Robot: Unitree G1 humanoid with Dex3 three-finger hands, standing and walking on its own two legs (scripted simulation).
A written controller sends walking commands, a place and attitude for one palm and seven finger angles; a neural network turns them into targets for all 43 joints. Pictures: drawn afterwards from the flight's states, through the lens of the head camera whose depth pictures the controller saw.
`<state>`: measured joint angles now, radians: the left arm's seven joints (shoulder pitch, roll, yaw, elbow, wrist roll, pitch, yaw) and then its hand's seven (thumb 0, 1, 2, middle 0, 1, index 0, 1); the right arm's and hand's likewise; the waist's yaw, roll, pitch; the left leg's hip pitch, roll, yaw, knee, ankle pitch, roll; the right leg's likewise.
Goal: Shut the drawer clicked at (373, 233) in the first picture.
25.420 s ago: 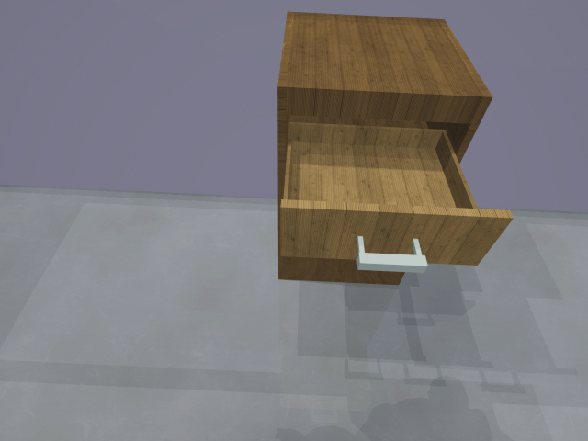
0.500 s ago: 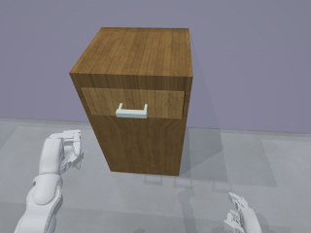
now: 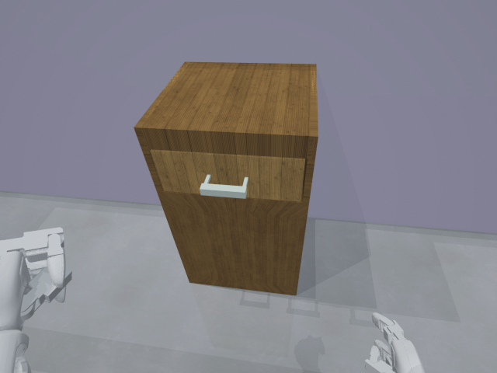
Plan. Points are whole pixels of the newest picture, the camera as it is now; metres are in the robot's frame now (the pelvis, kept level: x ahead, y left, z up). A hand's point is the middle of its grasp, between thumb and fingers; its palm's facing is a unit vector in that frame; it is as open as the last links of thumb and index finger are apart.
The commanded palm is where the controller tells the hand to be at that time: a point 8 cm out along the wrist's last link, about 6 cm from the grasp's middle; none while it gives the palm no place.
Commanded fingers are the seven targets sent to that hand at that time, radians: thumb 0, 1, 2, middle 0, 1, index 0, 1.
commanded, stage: draw the hand back to the body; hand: left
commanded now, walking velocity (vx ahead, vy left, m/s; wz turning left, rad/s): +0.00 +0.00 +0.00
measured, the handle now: (225, 185) +0.62 +0.16 -0.10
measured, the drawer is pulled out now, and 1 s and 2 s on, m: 0.00 0.00 0.00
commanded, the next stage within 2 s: step back with the hand held close in 0.04 s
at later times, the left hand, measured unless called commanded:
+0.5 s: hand (82, 278) +0.19 +0.24 +0.14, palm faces +0.26 -0.83 -0.49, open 3.2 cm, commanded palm +0.12 +0.29 +0.17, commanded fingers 0.00 0.90 0.90 -1.40 -1.60 -1.40 -1.60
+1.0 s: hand (32, 324) +0.12 +0.26 +0.15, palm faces +0.37 -0.80 -0.48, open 3.2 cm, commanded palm +0.06 +0.30 +0.17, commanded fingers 0.00 0.90 0.90 -1.40 -1.60 -1.40 -1.60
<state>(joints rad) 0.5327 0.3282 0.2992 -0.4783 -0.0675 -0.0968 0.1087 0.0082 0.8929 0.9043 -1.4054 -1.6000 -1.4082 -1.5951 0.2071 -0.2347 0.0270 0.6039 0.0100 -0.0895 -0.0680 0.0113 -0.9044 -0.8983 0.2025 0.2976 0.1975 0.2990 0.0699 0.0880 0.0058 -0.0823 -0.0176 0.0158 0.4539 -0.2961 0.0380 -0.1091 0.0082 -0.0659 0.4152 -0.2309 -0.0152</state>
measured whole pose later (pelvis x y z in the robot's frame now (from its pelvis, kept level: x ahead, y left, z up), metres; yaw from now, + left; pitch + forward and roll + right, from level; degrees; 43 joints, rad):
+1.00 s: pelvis -0.08 +0.02 -0.02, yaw -1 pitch +0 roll -1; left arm 0.59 0.37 0.38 -0.58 0.01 -0.24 0.13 0.01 0.89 0.90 -1.41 -1.60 -1.41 -1.59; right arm 0.21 -0.22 0.00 0.53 0.00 -0.04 -0.07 0.01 -0.90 -0.90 0.21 0.30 0.20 0.30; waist 0.01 0.00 0.04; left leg -0.37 -0.04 0.04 0.63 -0.26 0.08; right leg -0.39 -0.02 -0.04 0.56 -0.17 0.01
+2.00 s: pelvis -0.27 -0.03 +0.00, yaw -2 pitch -1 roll -3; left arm 0.66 0.45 0.38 -0.59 -0.04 -0.20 0.12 0.01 0.89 0.90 -1.40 -1.60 -1.41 -1.59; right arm 0.20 -0.19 -0.01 0.56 -0.01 -0.10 -0.06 0.01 -0.90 -0.90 0.20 0.30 0.20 0.30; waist -0.02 -0.01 0.05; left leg -0.37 0.01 0.01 0.39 -0.03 0.06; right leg -0.39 0.02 -0.01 0.80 -0.43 0.02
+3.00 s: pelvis -0.40 -0.01 -0.01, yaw +6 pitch +0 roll +0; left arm 0.23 0.24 0.07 0.44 0.04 0.06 0.02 0.00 0.91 0.90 -1.26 -1.47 -1.27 -1.46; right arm 0.22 -0.23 0.00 0.75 -0.05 -0.03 0.00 0.01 -0.91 -0.90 0.20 0.30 0.20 0.30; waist -0.05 -0.01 0.01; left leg -0.36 -0.02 0.03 0.59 -0.22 0.05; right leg -0.44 -0.02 0.03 0.86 -0.47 0.03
